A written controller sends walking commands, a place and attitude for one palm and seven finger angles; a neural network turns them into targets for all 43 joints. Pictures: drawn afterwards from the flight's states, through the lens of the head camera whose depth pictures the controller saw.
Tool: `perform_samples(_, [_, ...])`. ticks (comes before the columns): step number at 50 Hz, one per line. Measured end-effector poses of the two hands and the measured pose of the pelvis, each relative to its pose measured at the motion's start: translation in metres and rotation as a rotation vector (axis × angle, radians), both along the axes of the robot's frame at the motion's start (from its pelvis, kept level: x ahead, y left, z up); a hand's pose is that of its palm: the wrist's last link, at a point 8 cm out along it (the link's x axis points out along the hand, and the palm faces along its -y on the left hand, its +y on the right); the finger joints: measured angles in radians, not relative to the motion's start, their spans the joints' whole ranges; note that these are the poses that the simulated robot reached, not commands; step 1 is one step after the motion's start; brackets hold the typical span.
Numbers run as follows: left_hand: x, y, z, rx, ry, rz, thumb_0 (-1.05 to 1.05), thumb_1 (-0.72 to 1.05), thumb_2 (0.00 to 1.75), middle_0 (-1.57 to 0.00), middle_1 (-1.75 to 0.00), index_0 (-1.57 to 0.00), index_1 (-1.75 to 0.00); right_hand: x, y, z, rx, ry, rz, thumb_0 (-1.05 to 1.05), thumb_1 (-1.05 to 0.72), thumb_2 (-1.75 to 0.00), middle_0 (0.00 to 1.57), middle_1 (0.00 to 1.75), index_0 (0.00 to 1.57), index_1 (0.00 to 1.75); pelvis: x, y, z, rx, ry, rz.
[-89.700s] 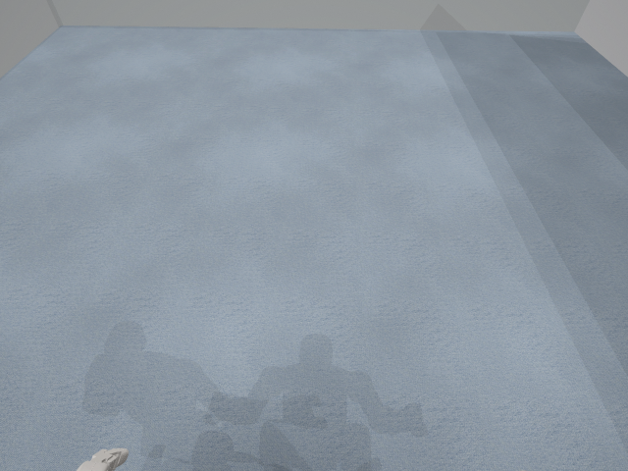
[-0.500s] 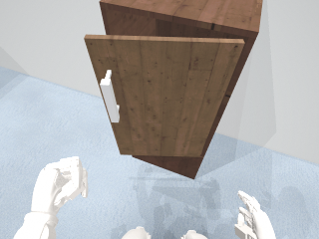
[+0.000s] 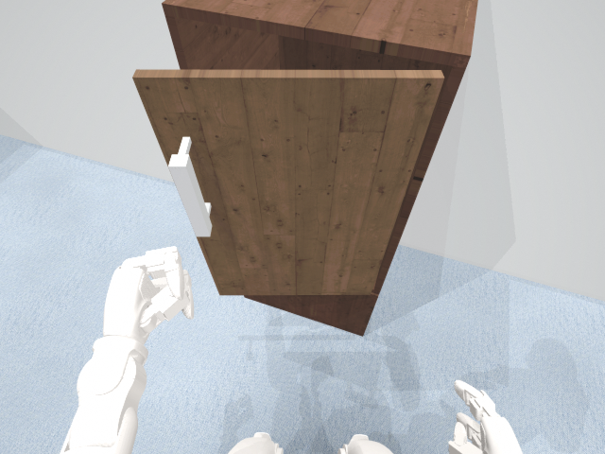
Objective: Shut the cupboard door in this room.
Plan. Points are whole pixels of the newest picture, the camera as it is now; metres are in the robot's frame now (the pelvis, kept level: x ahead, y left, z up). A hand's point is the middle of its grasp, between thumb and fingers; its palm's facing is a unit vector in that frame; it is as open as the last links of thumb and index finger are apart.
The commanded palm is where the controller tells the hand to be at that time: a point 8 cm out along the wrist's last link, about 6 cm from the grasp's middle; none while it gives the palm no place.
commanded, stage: bring the fist close to the handle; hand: left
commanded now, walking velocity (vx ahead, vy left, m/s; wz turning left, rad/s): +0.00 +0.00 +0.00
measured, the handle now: (195, 189) +0.48 +0.19 +0.05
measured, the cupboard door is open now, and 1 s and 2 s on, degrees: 19 19 5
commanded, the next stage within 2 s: push the door shut along its arc in 0.86 s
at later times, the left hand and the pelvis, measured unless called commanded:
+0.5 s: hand (220, 241) +0.38 +0.13 +0.06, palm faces +0.01 -1.00 -0.01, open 3.1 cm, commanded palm +0.35 +0.19 +0.06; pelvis +0.00 +0.00 +0.00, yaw -1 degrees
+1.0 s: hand (217, 240) +0.38 +0.14 +0.06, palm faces +0.03 -1.00 -0.01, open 3.1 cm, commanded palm +0.36 +0.19 +0.06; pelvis -0.01 +0.00 +0.00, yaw -1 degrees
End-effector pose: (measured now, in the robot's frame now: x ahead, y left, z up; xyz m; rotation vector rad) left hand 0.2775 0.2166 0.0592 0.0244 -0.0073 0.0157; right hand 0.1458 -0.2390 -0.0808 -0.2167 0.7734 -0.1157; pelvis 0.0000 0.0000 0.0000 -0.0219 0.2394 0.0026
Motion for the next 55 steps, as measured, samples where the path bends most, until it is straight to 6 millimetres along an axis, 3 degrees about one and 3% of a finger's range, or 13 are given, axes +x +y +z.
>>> perform_samples(15, [0.048,-0.019,0.002,-0.007,-0.018,-0.005,0.02,0.90,0.90,-1.30,-1.50,-1.30,-1.50,-0.013,-0.003,-0.009,0.011,0.073,-0.032,0.01,-0.91,-0.90,0.20,0.30,0.20,0.30,-0.001,0.000,0.001,0.006,0.009,-0.008])
perform_samples(27, [0.083,-0.034,0.002,-0.009,-0.019,-0.001,0.02,0.90,0.90,-1.30,-1.50,-1.30,-1.50,-0.041,-0.008,-0.018,0.015,0.165,-0.065,0.01,-0.91,-0.90,0.20,0.30,0.20,0.30,-0.004,0.000,0.001,0.009,0.024,-0.017])
perform_samples(39, [0.078,-0.030,0.000,-0.006,-0.023,0.016,0.02,0.90,0.90,-1.30,-1.50,-1.30,-1.50,-0.064,-0.012,-0.019,0.021,0.229,-0.100,0.01,-0.91,-0.90,0.20,0.30,0.20,0.30,-0.004,0.000,0.004,0.013,0.022,-0.028])
perform_samples(55, [0.089,-0.024,-0.002,0.000,-0.015,-0.009,0.02,0.90,0.90,-1.30,-1.50,-1.31,-1.50,-0.047,-0.010,-0.016,0.004,0.186,-0.080,0.01,-0.91,-0.90,0.20,0.30,0.20,0.30,-0.008,0.001,0.002,0.007,0.026,-0.017])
